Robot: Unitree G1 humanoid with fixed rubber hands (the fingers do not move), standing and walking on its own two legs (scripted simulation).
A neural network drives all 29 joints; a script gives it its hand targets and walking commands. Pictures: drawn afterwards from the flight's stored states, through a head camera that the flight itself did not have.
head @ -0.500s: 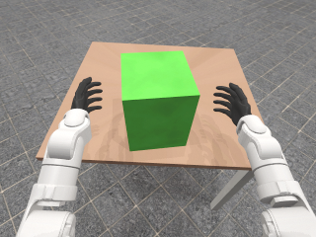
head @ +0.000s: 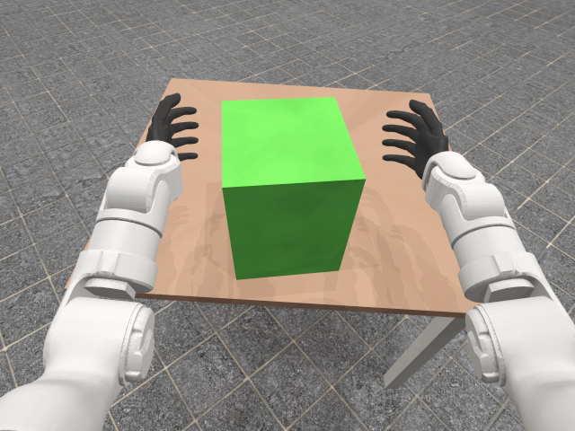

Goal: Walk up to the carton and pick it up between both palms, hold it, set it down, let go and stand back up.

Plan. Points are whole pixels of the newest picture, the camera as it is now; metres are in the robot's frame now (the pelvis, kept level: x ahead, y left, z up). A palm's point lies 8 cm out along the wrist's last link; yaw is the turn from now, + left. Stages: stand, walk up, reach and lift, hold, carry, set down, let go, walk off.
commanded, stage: reach and lift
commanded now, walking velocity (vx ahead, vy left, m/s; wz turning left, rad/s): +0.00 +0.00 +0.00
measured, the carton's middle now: (284, 191) +0.51 +0.02 +0.01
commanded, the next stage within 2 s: none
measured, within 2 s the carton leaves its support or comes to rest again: neither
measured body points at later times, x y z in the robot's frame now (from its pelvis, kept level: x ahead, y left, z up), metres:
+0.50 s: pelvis +0.01 +0.00 +0.00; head +0.04 +0.00 +0.45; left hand +0.48 +0.18 +0.19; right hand +0.49 -0.16 +0.20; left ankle +0.02 +0.16 -0.74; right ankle +0.02 -0.10 -0.74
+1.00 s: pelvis +0.01 +0.00 +0.00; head +0.08 +0.00 +0.44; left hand +0.49 +0.20 +0.12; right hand +0.51 -0.17 +0.15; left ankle +0.02 +0.16 -0.74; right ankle +0.02 -0.10 -0.74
